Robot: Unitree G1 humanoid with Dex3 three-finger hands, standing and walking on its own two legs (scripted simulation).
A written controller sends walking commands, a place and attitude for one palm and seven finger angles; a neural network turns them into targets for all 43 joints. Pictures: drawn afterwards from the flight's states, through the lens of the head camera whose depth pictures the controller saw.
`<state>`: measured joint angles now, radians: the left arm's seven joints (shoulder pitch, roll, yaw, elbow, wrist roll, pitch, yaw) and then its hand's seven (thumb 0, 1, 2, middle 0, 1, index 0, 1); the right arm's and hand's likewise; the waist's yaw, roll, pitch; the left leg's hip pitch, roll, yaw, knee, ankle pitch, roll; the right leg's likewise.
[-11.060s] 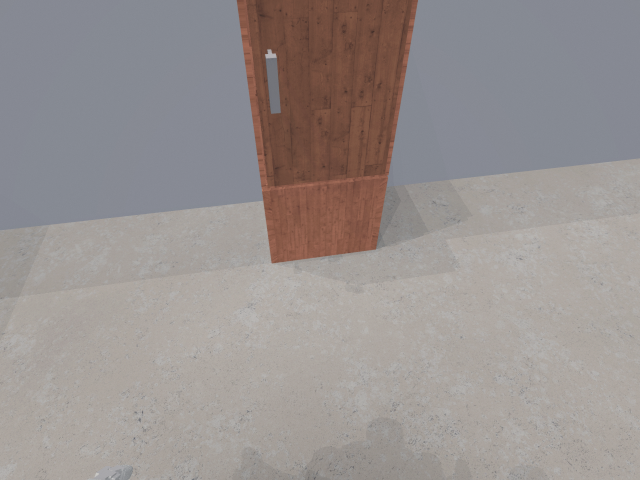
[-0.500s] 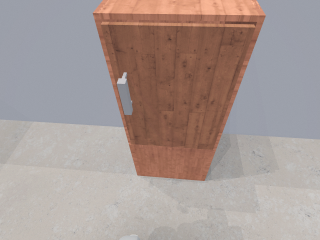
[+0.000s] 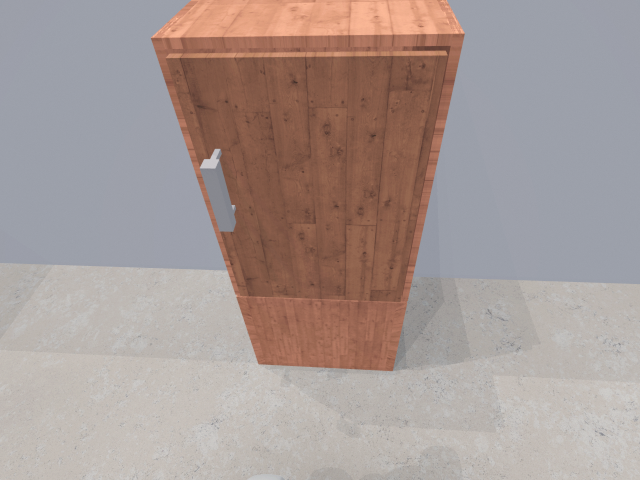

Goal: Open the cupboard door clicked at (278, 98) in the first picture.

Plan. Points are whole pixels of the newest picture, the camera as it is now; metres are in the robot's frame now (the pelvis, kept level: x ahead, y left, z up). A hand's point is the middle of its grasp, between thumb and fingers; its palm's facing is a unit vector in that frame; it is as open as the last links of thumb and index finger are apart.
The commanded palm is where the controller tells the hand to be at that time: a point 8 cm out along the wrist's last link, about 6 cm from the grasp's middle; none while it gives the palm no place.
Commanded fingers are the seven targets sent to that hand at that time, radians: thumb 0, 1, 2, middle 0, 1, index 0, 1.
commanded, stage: come to a stop and stand still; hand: left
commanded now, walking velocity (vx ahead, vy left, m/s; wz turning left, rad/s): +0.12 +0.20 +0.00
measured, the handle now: (222, 190) +0.58 +0.22 +0.04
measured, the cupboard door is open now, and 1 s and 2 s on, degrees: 0 0 0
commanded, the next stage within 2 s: look again from close up in 0.78 s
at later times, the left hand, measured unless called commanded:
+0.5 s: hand out of the picture -0.01 +0.20 -0.16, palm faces +0.06 -0.98 -0.19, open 7.4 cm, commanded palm none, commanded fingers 0.00 0.90 0.90 -0.20 -0.30 -0.20 -0.30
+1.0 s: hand out of the picture -0.01 +0.20 -0.16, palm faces +0.04 -0.98 -0.17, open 7.4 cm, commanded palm none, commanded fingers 0.00 0.90 0.90 -0.20 -0.30 -0.20 -0.30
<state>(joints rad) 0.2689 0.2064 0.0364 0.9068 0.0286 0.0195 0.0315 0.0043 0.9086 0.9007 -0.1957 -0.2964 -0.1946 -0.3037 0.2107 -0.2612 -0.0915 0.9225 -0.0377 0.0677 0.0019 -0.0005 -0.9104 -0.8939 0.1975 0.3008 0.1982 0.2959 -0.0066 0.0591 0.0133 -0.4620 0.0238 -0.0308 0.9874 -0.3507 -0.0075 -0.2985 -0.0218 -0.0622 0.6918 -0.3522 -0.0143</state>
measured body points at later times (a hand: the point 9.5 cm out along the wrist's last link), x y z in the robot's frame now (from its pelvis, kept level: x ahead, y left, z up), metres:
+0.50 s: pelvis -0.01 +0.02 +0.02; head -0.01 +0.03 +0.47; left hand -0.01 +0.25 -0.14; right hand +0.00 -0.20 -0.13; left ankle +0.01 +0.10 -0.72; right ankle +0.02 -0.11 -0.72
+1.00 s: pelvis +0.00 +0.04 +0.02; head -0.01 +0.04 +0.47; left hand -0.01 +0.25 -0.14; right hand +0.01 -0.19 -0.13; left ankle +0.01 +0.10 -0.72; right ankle +0.02 -0.11 -0.72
